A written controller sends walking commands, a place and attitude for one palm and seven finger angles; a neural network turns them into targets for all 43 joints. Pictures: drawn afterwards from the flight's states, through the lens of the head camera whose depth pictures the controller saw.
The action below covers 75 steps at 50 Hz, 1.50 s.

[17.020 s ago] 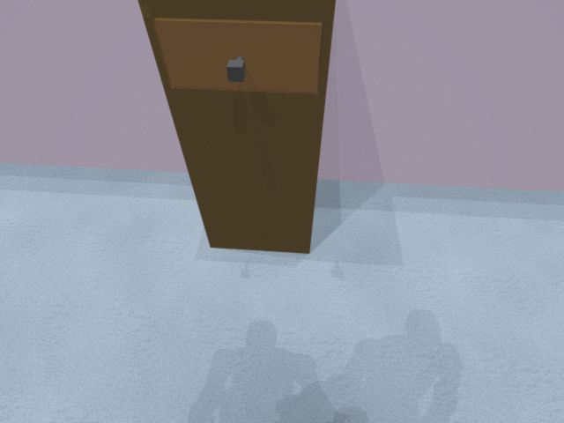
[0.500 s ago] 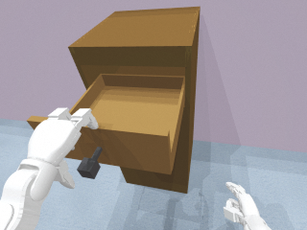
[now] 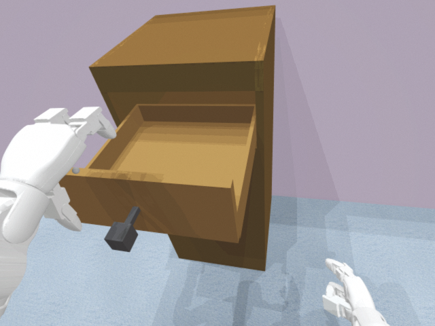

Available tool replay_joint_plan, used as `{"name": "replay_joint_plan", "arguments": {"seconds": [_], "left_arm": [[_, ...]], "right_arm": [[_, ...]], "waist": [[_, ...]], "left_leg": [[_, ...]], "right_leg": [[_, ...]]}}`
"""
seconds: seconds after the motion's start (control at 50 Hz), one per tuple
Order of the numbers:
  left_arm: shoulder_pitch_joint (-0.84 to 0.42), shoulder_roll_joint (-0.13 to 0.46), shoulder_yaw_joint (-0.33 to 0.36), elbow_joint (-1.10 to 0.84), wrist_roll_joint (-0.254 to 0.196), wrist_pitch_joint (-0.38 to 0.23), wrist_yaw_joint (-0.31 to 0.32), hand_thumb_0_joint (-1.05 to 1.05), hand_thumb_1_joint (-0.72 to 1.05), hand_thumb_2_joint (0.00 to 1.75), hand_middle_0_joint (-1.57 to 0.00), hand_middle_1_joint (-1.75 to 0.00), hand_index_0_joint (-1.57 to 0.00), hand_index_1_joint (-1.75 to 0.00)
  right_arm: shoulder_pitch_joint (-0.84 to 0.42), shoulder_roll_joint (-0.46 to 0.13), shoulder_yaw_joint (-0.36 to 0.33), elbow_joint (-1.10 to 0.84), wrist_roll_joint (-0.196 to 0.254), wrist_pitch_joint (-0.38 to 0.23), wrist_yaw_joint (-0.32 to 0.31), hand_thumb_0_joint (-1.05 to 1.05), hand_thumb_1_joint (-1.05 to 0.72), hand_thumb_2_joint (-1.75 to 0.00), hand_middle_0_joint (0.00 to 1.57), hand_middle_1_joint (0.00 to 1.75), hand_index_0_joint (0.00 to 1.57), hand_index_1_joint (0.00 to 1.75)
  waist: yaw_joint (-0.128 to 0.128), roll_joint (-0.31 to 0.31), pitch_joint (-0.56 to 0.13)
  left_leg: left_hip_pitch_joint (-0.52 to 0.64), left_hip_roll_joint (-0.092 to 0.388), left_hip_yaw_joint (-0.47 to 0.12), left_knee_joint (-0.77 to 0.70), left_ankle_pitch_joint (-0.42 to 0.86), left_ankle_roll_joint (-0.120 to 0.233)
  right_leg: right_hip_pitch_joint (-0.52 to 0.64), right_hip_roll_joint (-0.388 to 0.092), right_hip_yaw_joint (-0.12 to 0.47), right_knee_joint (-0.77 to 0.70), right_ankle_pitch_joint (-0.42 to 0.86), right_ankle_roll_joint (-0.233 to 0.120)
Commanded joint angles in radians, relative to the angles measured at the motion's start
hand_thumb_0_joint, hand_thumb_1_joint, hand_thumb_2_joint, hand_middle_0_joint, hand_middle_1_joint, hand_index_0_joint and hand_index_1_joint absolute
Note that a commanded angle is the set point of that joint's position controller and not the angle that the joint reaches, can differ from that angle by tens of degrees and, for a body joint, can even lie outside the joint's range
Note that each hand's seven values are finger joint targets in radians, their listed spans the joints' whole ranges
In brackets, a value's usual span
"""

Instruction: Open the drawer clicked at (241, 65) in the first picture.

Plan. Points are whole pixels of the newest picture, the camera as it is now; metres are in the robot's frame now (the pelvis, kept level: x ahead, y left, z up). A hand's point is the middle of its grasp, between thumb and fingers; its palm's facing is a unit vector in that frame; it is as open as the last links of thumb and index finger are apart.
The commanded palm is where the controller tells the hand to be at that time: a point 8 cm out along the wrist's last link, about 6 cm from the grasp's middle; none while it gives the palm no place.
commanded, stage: draw the hand back to the body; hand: left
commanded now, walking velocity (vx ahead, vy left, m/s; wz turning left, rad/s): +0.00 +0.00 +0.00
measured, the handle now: (126, 227) +0.25 +0.22 +0.08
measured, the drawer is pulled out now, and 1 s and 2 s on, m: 0.30 0.30 0.30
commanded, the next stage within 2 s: step back with the hand held close in 1.70 s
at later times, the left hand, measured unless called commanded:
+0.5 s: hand (65, 181) +0.23 +0.25 +0.23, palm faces +0.19 -0.04 -0.98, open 13.8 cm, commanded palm +0.18 +0.25 +0.29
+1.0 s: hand (58, 161) +0.22 +0.22 +0.28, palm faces +0.48 -0.84 -0.27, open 12.9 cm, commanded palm +0.17 +0.26 +0.28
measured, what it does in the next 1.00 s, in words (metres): stands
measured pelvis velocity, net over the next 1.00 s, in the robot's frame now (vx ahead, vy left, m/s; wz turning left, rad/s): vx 0.03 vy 0.00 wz -0.01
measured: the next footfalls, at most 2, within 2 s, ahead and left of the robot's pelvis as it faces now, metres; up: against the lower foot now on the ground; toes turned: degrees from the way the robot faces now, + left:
none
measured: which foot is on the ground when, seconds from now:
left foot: down 0.00-1.00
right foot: down 0.00-1.00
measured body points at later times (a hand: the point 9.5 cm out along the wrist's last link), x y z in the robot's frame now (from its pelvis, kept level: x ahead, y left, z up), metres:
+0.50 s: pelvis +0.00 +0.01 +0.00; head -0.01 -0.05 +0.44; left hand +0.22 +0.25 +0.28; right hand +0.24 -0.18 -0.09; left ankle +0.02 +0.13 -0.74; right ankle +0.03 -0.11 -0.74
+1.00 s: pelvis +0.03 +0.00 +0.00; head +0.01 -0.01 +0.45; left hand +0.19 +0.26 +0.29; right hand +0.21 -0.21 -0.08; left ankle +0.02 +0.13 -0.74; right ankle +0.03 -0.11 -0.74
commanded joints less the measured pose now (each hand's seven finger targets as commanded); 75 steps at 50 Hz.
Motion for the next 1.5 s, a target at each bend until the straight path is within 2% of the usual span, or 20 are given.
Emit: {"name": "replay_joint_plan", "arguments": {"seconds": [0.0,0.18,0.22,0.26,0.4,0.48,0.5,0.56,0.6,0.68,0.7,0.72,0.76,0.82,0.92,1.12,1.2,1.26,1.32,1.48], "left_arm": [[-0.215,0.195,0.14,-0.105,0.003,0.013,0.015,0.0,-0.5,0.3,-0.3,-1.2,-0.3,-1.2],[-0.234,0.243,0.182,-0.207,0.038,-0.023,0.043,0.0,-0.5,0.3,-0.3,-1.2,-0.3,-1.2],[-0.2,0.221,0.178,-0.177,0.026,-0.017,0.056,0.0,-0.5,0.3,-0.3,-1.2,-0.3,-1.2],[-0.192,0.279,0.25,-0.159,0.009,-0.007,0.071,0.0,-0.5,0.3,-0.3,-1.2,-0.3,-1.2],[-0.114,0.183,0.144,-0.198,0.006,0.026,0.023,0.0,-0.5,0.3,-0.3,-1.2,-0.3,-1.2],[-0.101,0.212,0.162,-0.29,0.019,0.004,0.022,0.0,-0.5,0.3,-0.3,-1.2,-0.3,-1.2],[-0.056,0.234,0.199,-0.254,0.021,-0.004,0.031,0.0,-0.5,0.3,-0.3,-1.2,-0.3,-1.2],[-0.06,0.305,0.291,-0.29,0.002,-0.02,0.061,0.0,-0.5,0.3,-0.3,-1.2,-0.3,-1.2],[-0.033,0.262,0.272,-0.234,0.0,-0.028,0.068,0.0,-0.5,0.3,-0.3,-1.2,-0.3,-1.2],[-0.014,0.258,0.274,-0.245,-0.029,-0.02,0.061,0.0,-0.5,0.3,-0.3,-1.2,-0.3,-1.2],[-0.127,-0.169,0.243,-0.36,-0.646,-0.159,0.158,0.0,-0.47,0.32,-0.3,-1.18,-0.3,-1.18],[0.032,-0.064,0.319,-0.224,-0.659,-0.203,0.217,0.0,-0.43,0.33,-0.29,-1.15,-0.29,-1.15],[0.111,-0.072,0.382,-0.273,-0.746,-0.255,0.263,0.0,-0.36,0.36,-0.29,-1.11,-0.29,-1.11],[0.046,-0.116,0.369,-0.341,-0.751,-0.322,0.311,0.0,-0.26,0.4,-0.28,-1.04,-0.28,-1.04],[0.041,-0.164,0.322,-0.345,-0.74,-0.35,0.33,0.0,-0.08,0.48,-0.27,-0.93,-0.27,-0.93],[0.186,-0.142,0.377,-0.392,-0.745,-0.349,0.328,0.0,0.27,0.63,-0.25,-0.7,-0.25,-0.7],[0.207,-0.135,0.406,-0.358,-0.754,-0.338,0.327,0.0,0.41,0.69,-0.24,-0.62,-0.24,-0.62],[0.199,-0.137,0.405,-0.362,-0.753,-0.335,0.325,0.0,0.51,0.74,-0.23,-0.55,-0.23,-0.55],[0.201,-0.131,0.413,-0.342,-0.756,-0.326,0.328,0.0,0.62,0.78,-0.22,-0.48,-0.22,-0.48],[0.154,-0.137,0.395,-0.351,-0.752,-0.314,0.33,0.0,0.9,0.9,-0.2,-0.3,-0.2,-0.3]], "right_arm": [[-0.217,-0.065,-0.026,-0.188,0.005,-0.06,0.004,0.0,-0.9,-0.9,0.2,0.3,0.2,0.3],[-0.216,-0.052,-0.014,-0.196,-0.013,-0.074,0.002,0.0,-0.9,-0.9,0.2,0.3,0.2,0.3],[-0.207,-0.057,-0.02,-0.186,-0.009,-0.065,0.004,0.0,-0.9,-0.9,0.2,0.3,0.2,0.3],[-0.218,-0.066,-0.025,-0.182,0.0,-0.068,0.002,0.0,-0.9,-0.9,0.2,0.3,0.2,0.3],[-0.219,-0.06,-0.021,-0.2,0.002,-0.054,0.007,0.0,-0.9,-0.9,0.2,0.3,0.2,0.3],[-0.216,-0.057,-0.009,-0.217,-0.008,-0.062,0.002,0.0,-0.9,-0.9,0.2,0.3,0.2,0.3],[-0.203,-0.061,-0.02,-0.199,-0.008,-0.058,-0.002,0.0,-0.9,-0.9,0.2,0.3,0.2,0.3],[-0.216,-0.072,-0.02,-0.204,-0.001,-0.066,-0.006,0.0,-0.9,-0.9,0.2,0.3,0.2,0.3],[-0.192,-0.054,-0.02,-0.191,-0.011,-0.064,-0.003,0.0,-0.9,-0.9,0.2,0.3,0.2,0.3],[-0.201,-0.063,-0.02,-0.198,-0.007,-0.065,0.003,0.0,-0.9,-0.9,0.2,0.3,0.2,0.3],[-0.123,0.036,-0.021,-0.246,-0.001,-0.132,-0.028,0.0,-0.9,-0.9,0.2,0.3,0.2,0.3],[-0.103,-0.012,-0.02,-0.186,-0.02,-0.164,-0.054,0.0,-0.9,-0.9,0.2,0.3,0.2,0.3],[-0.107,-0.024,-0.03,-0.154,-0.019,-0.198,-0.068,0.0,-0.9,-0.9,0.2,0.3,0.2,0.3],[-0.087,0.0,-0.027,-0.142,-0.032,-0.246,-0.082,0.0,-0.9,-0.9,0.2,0.3,0.2,0.3],[-0.073,0.0,-0.033,-0.124,-0.044,-0.275,-0.079,0.0,-0.9,-0.9,0.2,0.3,0.2,0.3],[-0.051,-0.011,-0.061,-0.127,-0.041,-0.266,-0.058,0.0,-0.9,-0.9,0.2,0.3,0.2,0.3],[-0.048,-0.013,-0.066,-0.131,-0.034,-0.245,-0.059,0.0,-0.9,-0.9,0.2,0.3,0.2,0.3],[-0.052,-0.01,-0.067,-0.132,-0.031,-0.239,-0.06,0.0,-0.9,-0.9,0.2,0.3,0.2,0.3],[-0.048,-0.01,-0.068,-0.137,-0.032,-0.229,-0.062,0.0,-0.9,-0.9,0.2,0.3,0.2,0.3],[-0.058,-0.005,-0.062,-0.138,-0.035,-0.224,-0.065,0.0,-0.9,-0.9,0.2,0.3,0.2,0.3]], "waist": [[0.005,-0.114,-0.129],[0.025,-0.054,-0.203],[0.017,-0.077,-0.14],[0.023,-0.067,-0.139],[0.006,-0.108,-0.146],[0.015,-0.08,-0.189],[0.009,-0.116,-0.153],[0.022,-0.058,-0.153],[0.018,-0.095,-0.134],[0.023,-0.05,-0.141],[-0.09,-0.181,-0.05],[-0.072,-0.255,-0.002],[-0.05,-0.249,-0.022],[-0.038,-0.066,-0.068],[-0.032,0.003,-0.028],[-0.028,-0.071,-0.095],[-0.029,-0.112,-0.076],[-0.029,-0.05,-0.083],[-0.03,-0.121,-0.082],[-0.034,-0.075,-0.074]], "left_leg": [[-0.048,-0.017,0.029,-0.069,0.069,0.016],[-0.023,-0.027,0.016,-0.058,0.102,0.017],[-0.034,-0.017,0.022,-0.071,0.091,0.014],[-0.045,-0.009,0.015,-0.063,0.081,0.011],[-0.037,-0.013,0.022,-0.073,0.088,0.015],[-0.02,-0.017,0.011,-0.067,0.101,0.018],[-0.024,-0.009,0.017,-0.067,0.1,0.019],[-0.021,-0.003,0.009,-0.058,0.111,0.015],[-0.026,-0.008,0.014,-0.065,0.123,0.011],[-0.027,-0.011,0.014,-0.065,0.117,0.006],[0.065,0.027,0.013,-0.069,0.0,0.024],[0.051,0.046,0.005,-0.075,-0.062,0.029],[0.057,0.037,0.016,-0.083,-0.053,0.028],[0.084,0.028,0.033,-0.105,-0.027,0.023],[0.069,0.028,0.031,-0.118,0.06,0.021],[0.093,0.04,0.042,-0.07,0.267,0.016],[0.084,0.045,0.043,-0.068,0.267,0.015],[0.098,0.041,0.047,-0.061,0.273,0.012],[0.093,0.042,0.043,-0.064,0.252,0.017],[0.099,0.036,0.039,-0.061,0.215,0.019]], "right_leg": [[0.071,0.005,-0.002,-0.091,0.023,0.014],[0.099,0.008,-0.002,-0.074,0.038,0.002],[0.069,0.011,-0.011,-0.09,0.036,0.008],[0.078,0.013,0.003,-0.09,0.035,0.002],[0.072,0.013,-0.02,-0.079,0.044,0.013],[0.092,0.012,-0.019,-0.073,0.049,0.008],[0.074,0.016,-0.023,-0.081,0.048,0.012],[0.079,0.021,-0.014,-0.085,0.068,0.007],[0.075,0.011,-0.032,-0.085,0.06,0.009],[0.077,0.008,-0.029,-0.084,0.062,0.008],[0.021,0.027,-0.052,-0.144,0.009,-0.011],[-0.004,0.027,-0.041,-0.154,-0.04,-0.006],[0.03,0.022,-0.029,-0.187,-0.056,0.001],[0.066,0.007,-0.024,-0.181,-0.042,-0.005],[0.102,0.007,-0.014,-0.173,0.043,-0.017],[0.149,0.014,-0.018,-0.12,0.271,-0.016],[0.133,0.016,-0.02,-0.121,0.275,-0.013],[0.124,0.014,-0.017,-0.123,0.277,-0.016],[0.118,0.016,-0.02,-0.122,0.265,-0.01],[0.102,0.012,-0.012,-0.136,0.232,-0.011]]}}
